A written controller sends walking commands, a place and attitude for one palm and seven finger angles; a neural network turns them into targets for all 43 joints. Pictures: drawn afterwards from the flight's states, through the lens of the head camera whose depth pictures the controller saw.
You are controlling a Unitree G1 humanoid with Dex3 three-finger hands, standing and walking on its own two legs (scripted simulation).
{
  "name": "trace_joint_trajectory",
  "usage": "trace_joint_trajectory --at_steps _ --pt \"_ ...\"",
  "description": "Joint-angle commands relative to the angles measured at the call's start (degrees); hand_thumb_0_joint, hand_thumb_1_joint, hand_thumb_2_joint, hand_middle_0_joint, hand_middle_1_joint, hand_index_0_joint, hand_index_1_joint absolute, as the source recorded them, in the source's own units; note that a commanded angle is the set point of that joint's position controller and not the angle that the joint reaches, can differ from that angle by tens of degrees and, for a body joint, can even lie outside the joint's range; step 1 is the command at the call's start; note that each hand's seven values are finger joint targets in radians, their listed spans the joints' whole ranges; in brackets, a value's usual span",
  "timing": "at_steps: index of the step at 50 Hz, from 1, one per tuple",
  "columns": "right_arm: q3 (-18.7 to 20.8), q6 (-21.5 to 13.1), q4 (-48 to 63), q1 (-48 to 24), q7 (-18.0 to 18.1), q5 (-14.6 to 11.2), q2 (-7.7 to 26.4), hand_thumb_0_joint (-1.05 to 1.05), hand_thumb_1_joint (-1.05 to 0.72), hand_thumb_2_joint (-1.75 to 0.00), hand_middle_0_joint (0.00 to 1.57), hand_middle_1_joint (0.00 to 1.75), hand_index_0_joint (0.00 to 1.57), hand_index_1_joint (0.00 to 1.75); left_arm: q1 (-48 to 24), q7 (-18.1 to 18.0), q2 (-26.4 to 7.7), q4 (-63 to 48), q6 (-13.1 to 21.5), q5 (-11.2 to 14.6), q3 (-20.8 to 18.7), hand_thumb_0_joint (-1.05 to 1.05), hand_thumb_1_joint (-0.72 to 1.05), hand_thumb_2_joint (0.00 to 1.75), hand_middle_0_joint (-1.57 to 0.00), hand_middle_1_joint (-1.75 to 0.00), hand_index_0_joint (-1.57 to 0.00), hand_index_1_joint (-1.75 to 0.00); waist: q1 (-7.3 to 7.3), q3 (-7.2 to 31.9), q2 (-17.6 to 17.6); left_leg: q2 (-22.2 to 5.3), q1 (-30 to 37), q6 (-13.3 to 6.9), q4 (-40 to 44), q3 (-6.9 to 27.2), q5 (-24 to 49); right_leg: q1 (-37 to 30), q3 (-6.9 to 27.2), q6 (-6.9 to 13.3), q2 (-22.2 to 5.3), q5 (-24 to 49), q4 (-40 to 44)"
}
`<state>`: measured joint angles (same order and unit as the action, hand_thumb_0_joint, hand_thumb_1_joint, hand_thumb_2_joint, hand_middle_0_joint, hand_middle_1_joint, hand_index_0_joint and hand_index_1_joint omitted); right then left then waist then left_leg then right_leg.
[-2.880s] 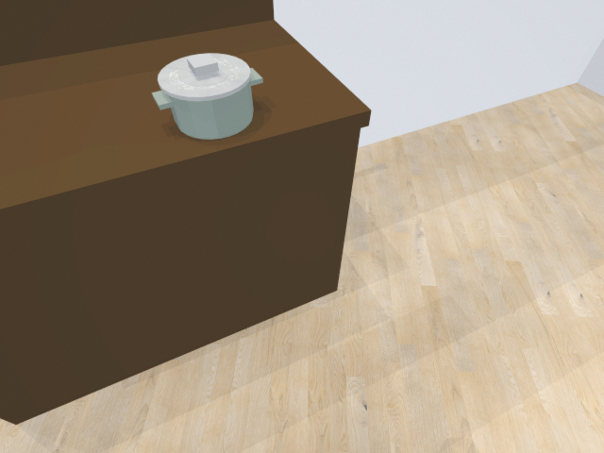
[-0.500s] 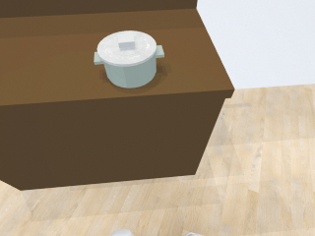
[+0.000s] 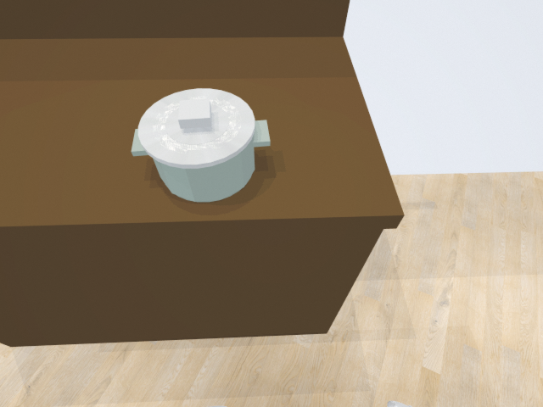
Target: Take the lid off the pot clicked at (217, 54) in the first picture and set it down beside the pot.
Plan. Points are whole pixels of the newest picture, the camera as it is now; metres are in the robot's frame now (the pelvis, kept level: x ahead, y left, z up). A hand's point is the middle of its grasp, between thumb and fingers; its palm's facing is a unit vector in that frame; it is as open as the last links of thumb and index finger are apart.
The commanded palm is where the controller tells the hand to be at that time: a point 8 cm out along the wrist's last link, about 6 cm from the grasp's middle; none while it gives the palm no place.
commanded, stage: come to a stop and stand still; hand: left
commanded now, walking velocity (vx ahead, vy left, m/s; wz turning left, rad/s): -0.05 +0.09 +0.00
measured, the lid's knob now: (195, 113) +0.48 +0.16 +0.15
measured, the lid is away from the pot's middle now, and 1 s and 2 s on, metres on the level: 0.00 0.00 0.00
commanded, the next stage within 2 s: look again from close up in 1.54 s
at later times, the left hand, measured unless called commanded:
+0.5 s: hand out of the picture -0.02 +0.19 -0.16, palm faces +0.07 -0.95 -0.30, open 7.4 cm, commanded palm none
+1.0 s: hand out of the picture +0.01 +0.21 -0.17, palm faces +0.00 -0.97 -0.25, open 7.4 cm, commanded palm none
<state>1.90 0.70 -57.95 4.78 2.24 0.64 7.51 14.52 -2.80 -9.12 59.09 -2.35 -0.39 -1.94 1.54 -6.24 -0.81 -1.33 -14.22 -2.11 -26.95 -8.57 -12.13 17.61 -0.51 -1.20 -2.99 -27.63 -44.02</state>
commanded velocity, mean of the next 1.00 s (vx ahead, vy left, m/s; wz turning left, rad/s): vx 0.01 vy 0.06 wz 0.00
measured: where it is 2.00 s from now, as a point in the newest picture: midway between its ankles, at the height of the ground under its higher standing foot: outside the picture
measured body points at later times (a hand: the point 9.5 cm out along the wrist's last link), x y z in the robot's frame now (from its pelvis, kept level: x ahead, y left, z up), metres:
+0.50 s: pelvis -0.03 -0.02 +0.00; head +0.00 -0.02 +0.45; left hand -0.02 +0.24 -0.14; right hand +0.09 -0.27 -0.14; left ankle -0.05 +0.12 -0.72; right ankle +0.00 -0.16 -0.74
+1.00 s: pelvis -0.02 +0.03 +0.00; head +0.00 +0.01 +0.44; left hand +0.01 +0.27 -0.15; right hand +0.00 -0.21 -0.16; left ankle -0.05 +0.12 -0.74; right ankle +0.00 -0.14 -0.74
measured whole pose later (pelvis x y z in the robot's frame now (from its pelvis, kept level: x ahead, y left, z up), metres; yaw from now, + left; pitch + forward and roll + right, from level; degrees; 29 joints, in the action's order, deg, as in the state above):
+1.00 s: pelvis -0.02 +0.03 +0.00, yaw -1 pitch +0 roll +1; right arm 0.5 0.0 -56.2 16.5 1.2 0.7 11.0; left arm 14.8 -1.7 -10.2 57.0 -1.3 -0.5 0.4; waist 0.2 -2.3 1.2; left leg 1.0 -11.4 -1.9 -29.8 -5.3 -18.5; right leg 17.1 5.1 -3.4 -3.4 -14.7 -31.6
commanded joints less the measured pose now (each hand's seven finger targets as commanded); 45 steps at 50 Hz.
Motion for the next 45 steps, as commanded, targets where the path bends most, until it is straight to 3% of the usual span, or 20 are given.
trace_joint_trajectory --at_steps 1,3,4,5,6,7,9,12,17,22,23,24,26,27,29,33,35,37,41,45 --pt "3.34 0.75 3.05 1.33 -0.15 0.52 11.66 0.00 -0.90 -0.90 0.20 0.30 0.20 0.30 7.73 -0.03 -4.29 -2.69 0.63 -0.54 -2.08 0.00 0.90 0.90 -0.20 -0.30 -0.20 -0.30 0.56 11.08 6.39 -14.79 6.66 -6.74 1.90 9.64 34.94 -2.15 -1.32 0.19 -0.45 4.90 2.46" --pt "3.30 0.99 3.61 -0.32 -0.81 0.02 10.32 0.00 -0.90 -0.90 0.20 0.30 0.20 0.30 9.84 0.12 -6.09 -2.51 1.33 -1.15 -2.01 0.00 0.90 0.90 -0.20 -0.30 -0.20 -0.30 2.16 10.15 1.28 -8.97 2.76 -1.56 -5.04 6.64 15.31 -5.97 0.49 -0.13 -2.47 20.89 18.61" --pt "3.06 1.27 4.34 1.44 -1.26 -0.38 7.09 0.00 -0.90 -0.90 0.20 0.30 0.20 0.30 7.73 -0.09 -10.87 -3.31 1.90 -1.80 -2.46 0.00 0.90 0.90 -0.20 -0.30 -0.20 -0.30 0.55 8.07 -11.71 -1.21 -4.78 2.16 -11.46 2.66 -3.46 -7.20 13.67 3.54 -12.00 31.82 23.56" --pt "3.25 2.09 5.23 1.34 -1.62 -0.22 6.95 0.00 -0.90 -0.90 0.20 0.30 0.20 0.30 6.91 0.14 -14.54 -4.55 1.99 -1.58 -3.06 0.00 0.90 0.90 -0.20 -0.30 -0.20 -0.30 1.37 6.01 -13.72 2.14 -7.63 3.45 -19.89 3.98 -18.78 -3.76 20.39 10.28 -21.21 35.01 27.63" --pt "3.37 3.06 5.92 -0.50 -1.49 0.13 7.40 0.00 -0.90 -0.90 0.20 0.30 0.20 0.30 7.85 0.07 -15.75 -4.86 1.99 -1.49 -3.40 0.00 0.90 0.90 -0.20 -0.30 -0.20 -0.30 2.69 6.25 -10.31 2.13 -8.84 3.27 -28.54 8.04 -22.15 -1.67 23.26 13.53 -23.00 34.02 28.20" --pt "3.44 3.29 5.98 -1.36 -1.48 0.30 7.40 0.00 -0.90 -0.90 0.20 0.30 0.20 0.30 6.20 -0.23 -15.50 -4.61 2.06 -1.49 -3.51 0.00 0.90 0.90 -0.20 -0.30 -0.20 -0.30 1.84 3.96 -10.37 1.99 -12.57 2.99 -34.62 11.04 -20.46 -1.62 23.79 14.24 -21.72 33.82 27.29" --pt "3.45 2.98 4.95 0.98 -1.96 0.45 8.88 0.00 -0.90 -0.90 0.20 0.30 0.20 0.30 3.36 -0.49 -13.62 -5.37 2.31 -1.41 -3.23 0.00 0.90 0.90 -0.20 -0.30 -0.20 -0.30 0.39 4.33 -8.44 1.49 -16.54 3.74 -40.56 12.18 -14.47 -6.59 16.47 12.94 -17.76 39.49 23.88" --pt "3.13 2.97 5.32 1.47 -2.40 0.38 9.28 0.00 -0.90 -0.90 0.20 0.30 0.20 0.30 4.51 -0.66 -14.01 -5.98 2.63 -1.30 -3.42 0.00 0.90 0.90 -0.20 -0.30 -0.20 -0.30 1.29 7.20 -9.06 1.75 -17.50 4.98 -39.67 11.57 -11.30 -11.69 12.42 11.55 -16.61 41.41 22.46" --pt "2.26 2.60 7.02 -0.58 -2.60 0.11 8.89 0.00 -0.90 -0.90 0.20 0.30 0.20 0.30 7.43 -0.58 -15.36 -5.57 2.44 -1.65 -3.53 0.00 0.90 0.90 -0.20 -0.30 -0.20 -0.30 3.02 8.02 -9.29 1.90 -14.60 5.42 -28.25 9.69 -12.77 -14.22 13.09 11.72 -16.39 40.15 22.83" --pt "1.87 1.17 5.83 4.25 -2.43 -0.65 8.28 0.00 -0.90 -0.90 0.20 0.30 0.20 0.30 2.17 0.26 -16.56 -6.62 1.73 -1.77 -3.72 0.00 0.90 0.90 -0.20 -0.30 -0.20 -0.30 0.44 8.27 -13.13 2.86 -2.21 4.28 -9.58 6.17 -9.78 -6.93 10.90 9.24 -13.60 30.81 23.18" --pt "1.60 -0.78 7.85 9.20 -2.33 -0.53 10.40 0.00 -0.90 -0.90 0.20 0.30 0.20 0.30 3.02 -2.13 -14.16 -5.12 3.82 -2.00 -2.12 0.00 0.90 0.90 -0.20 -0.30 -0.20 -0.30 -4.12 16.36 -2.12 2.84 2.22 4.83 -3.53 4.15 -8.22 -14.17 12.13 6.52 -13.08 53.21 13.84" --pt "1.18 -1.11 8.27 10.18 -2.33 -0.46 8.53 0.00 -0.90 -0.90 0.20 0.30 0.20 0.30 2.87 -1.70 -15.19 -7.48 3.33 -1.22 -1.66 0.00 0.90 0.90 -0.20 -0.30 -0.20 -0.30 -3.05 16.77 1.96 1.49 3.33 3.33 2.18 5.84 -3.66 -11.55 5.90 4.99 -9.17 37.73 9.45" --pt "1.75 -0.75 11.12 8.79 -2.18 0.68 13.98 0.00 -0.90 -0.90 0.20 0.30 0.20 0.30 2.95 -0.49 -9.73 -8.01 1.39 -0.58 -0.50 0.00 0.90 0.90 -0.20 -0.30 -0.20 -0.30 -1.03 10.11 17.17 -10.00 1.46 -1.16 6.41 17.10 2.42 1.26 -3.30 1.74 -0.66 3.44 4.30" --pt "1.91 0.24 12.65 7.58 -1.91 1.46 15.64 0.00 -0.90 -0.90 0.20 0.30 0.20 0.30 4.07 -0.29 -7.98 -8.86 1.08 -0.60 -0.62 0.00 0.90 0.90 -0.20 -0.30 -0.20 -0.30 -0.26 4.89 11.94 -12.35 -5.59 -4.09 6.54 18.37 -3.23 2.93 -3.80 1.76 0.57 -0.09 3.24" --pt "1.14 -0.06 12.41 5.08 -1.86 1.09 13.10 0.00 -0.90 -0.90 0.20 0.30 0.20 0.30 1.98 0.43 -7.74 -7.43 0.50 -1.14 0.28 0.00 0.90 0.90 -0.20 -0.30 -0.20 -0.30 -0.61 -2.00 18.18 -8.32 -12.93 -3.40 10.27 18.50 -10.03 2.08 -2.88 1.68 1.78 2.62 0.26" --pt "0.49 -0.34 12.20 5.45 -1.59 0.30 11.41 0.00 -0.90 -0.90 0.20 0.30 0.20 0.30 4.45 1.01 -8.29 -6.43 1.83 -0.79 0.57 0.00 0.90 0.90 -0.20 -0.30 -0.20 -0.30 0.77 0.54 2.94 -5.20 -9.58 -1.31 5.29 14.31 -10.84 -1.75 1.79 2.50 0.36 10.76 13.05" --pt "0.56 -0.22 11.21 9.30 -1.58 0.11 10.20 0.00 -0.90 -0.90 0.20 0.30 0.20 0.30 1.91 0.85 -9.97 -7.03 2.54 -0.75 0.63 0.00 0.90 0.90 -0.20 -0.30 -0.20 -0.30 -1.89 0.53 -6.31 -1.47 -4.20 0.28 2.23 11.38 -14.36 4.29 9.40 4.09 -2.47 3.65 18.90" --pt "0.78 -0.44 10.46 10.68 -1.51 0.38 10.26 0.00 -0.90 -0.90 0.20 0.30 0.20 0.30 0.62 0.87 -9.86 -7.89 2.03 -0.84 0.23 0.00 0.90 0.90 -0.20 -0.30 -0.20 -0.30 -2.49 0.15 -4.39 -2.32 -2.02 -0.14 4.05 11.93 -13.89 7.04 8.44 3.69 -1.43 1.64 18.39" --pt "0.29 -1.96 9.07 10.49 -1.27 0.25 10.12 0.00 -0.90 -0.90 0.20 0.30 0.20 0.30 2.75 0.87 -8.64 -7.12 2.28 -0.63 0.28 0.00 0.90 0.90 -0.20 -0.30 -0.20 -0.30 -1.05 4.66 2.76 -4.58 -1.85 -0.87 7.91 13.39 -8.38 -0.48 5.09 2.78 0.05 13.27 14.36" --pt "0.03 -2.60 6.99 10.93 -0.77 0.06 9.70 0.00 -0.90 -0.90 0.20 0.30 0.20 0.30 3.07 0.74 -8.09 -5.54 2.59 -0.43 0.50 0.00 0.90 0.90 -0.20 -0.30 -0.20 -0.30 -0.95 6.45 2.17 -4.40 1.29 -0.52 5.28 11.21 3.42 -2.67 5.75 2.60 -0.98 21.27 14.27"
